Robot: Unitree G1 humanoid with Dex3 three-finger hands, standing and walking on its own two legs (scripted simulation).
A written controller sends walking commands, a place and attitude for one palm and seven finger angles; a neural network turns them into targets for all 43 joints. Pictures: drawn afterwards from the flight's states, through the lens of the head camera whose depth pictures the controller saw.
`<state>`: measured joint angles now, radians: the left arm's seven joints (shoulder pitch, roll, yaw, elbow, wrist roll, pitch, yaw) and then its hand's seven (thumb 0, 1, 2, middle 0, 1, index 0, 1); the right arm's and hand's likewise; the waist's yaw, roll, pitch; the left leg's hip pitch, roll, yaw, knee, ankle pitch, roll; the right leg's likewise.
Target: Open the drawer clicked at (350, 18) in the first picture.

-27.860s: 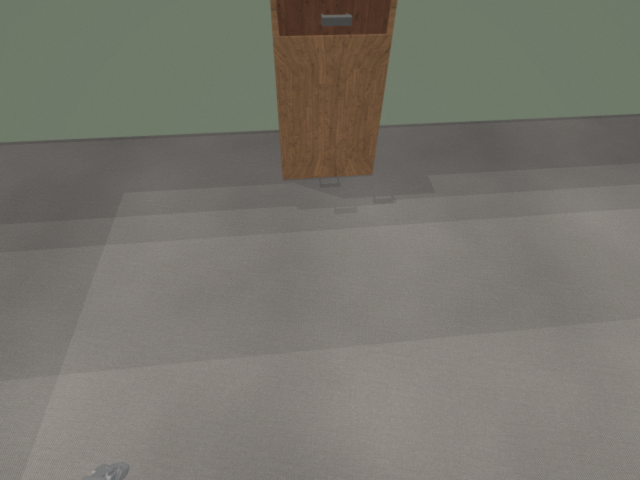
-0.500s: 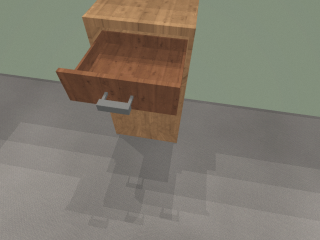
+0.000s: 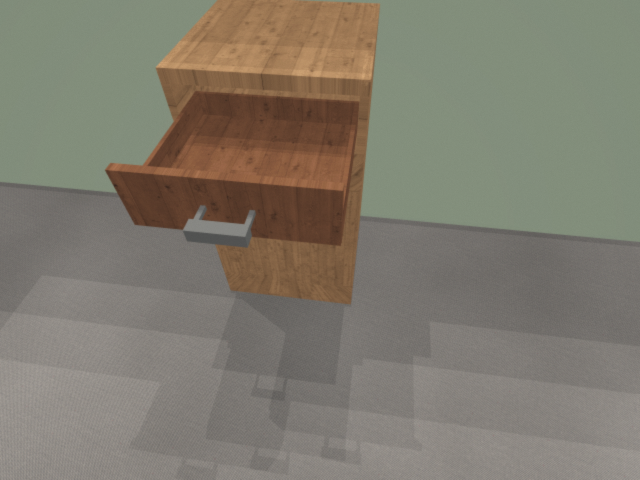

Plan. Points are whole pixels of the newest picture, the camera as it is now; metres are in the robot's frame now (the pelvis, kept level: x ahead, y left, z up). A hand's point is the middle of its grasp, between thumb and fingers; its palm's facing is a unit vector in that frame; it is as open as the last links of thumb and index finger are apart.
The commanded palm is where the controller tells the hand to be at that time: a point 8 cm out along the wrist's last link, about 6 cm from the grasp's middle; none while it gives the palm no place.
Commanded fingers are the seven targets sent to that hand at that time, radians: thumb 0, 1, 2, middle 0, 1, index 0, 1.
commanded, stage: let the arm hang, fingers relaxed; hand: left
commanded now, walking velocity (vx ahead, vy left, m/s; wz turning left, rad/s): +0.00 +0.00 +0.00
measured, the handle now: (222, 223) +0.52 +0.20 -0.02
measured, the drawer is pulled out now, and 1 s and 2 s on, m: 0.30 0.30 0.30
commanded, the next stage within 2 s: look to check the result in 0.08 s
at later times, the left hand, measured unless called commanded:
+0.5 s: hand out of the picture +0.02 +0.16 -0.17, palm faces +0.03 -0.98 -0.21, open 7.4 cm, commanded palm none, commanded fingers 0.00 0.90 0.90 -0.20 -0.30 -0.20 -0.30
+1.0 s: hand out of the picture +0.06 +0.18 -0.17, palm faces +0.02 -0.97 -0.25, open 7.4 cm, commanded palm none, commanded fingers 0.00 0.90 0.90 -0.20 -0.30 -0.20 -0.30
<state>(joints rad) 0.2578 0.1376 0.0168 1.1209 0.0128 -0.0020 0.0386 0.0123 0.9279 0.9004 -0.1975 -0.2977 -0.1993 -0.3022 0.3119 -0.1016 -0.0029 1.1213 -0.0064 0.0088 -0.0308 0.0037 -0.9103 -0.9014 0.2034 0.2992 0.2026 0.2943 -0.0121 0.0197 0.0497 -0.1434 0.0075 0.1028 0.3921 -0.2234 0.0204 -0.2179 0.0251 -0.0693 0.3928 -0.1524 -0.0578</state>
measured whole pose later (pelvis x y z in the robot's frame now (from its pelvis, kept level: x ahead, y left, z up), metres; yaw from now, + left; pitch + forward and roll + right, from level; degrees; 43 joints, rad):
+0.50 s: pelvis +0.02 -0.01 +0.00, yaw +0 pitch -1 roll +0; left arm 0.24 0.14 0.02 1.14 0.01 -0.01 0.04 0.00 0.91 0.90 -0.20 -0.30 -0.20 -0.30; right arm 0.29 -0.13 -0.01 1.13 0.00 0.01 -0.03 0.00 -0.91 -0.90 0.20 0.30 0.20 0.29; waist -0.01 0.02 0.08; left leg -0.12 0.03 0.09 0.37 -0.23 0.00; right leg -0.18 0.05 -0.08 0.35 -0.16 -0.07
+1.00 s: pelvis +0.03 -0.01 +0.00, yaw +0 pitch -1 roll +0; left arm 0.19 0.18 0.02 1.13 0.01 -0.01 0.03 0.00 0.91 0.90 -0.20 -0.30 -0.20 -0.30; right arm 0.24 -0.17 -0.01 1.14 -0.01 0.01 -0.03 0.00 -0.91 -0.90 0.20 0.30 0.20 0.29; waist -0.01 0.02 0.07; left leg -0.08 0.02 0.09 0.33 -0.23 0.00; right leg -0.16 0.05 -0.08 0.33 -0.16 -0.07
